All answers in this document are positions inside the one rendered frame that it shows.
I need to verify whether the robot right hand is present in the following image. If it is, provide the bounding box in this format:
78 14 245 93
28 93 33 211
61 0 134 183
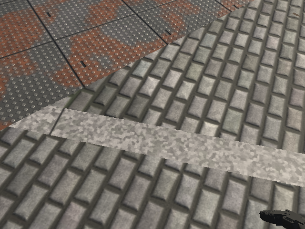
259 209 305 229

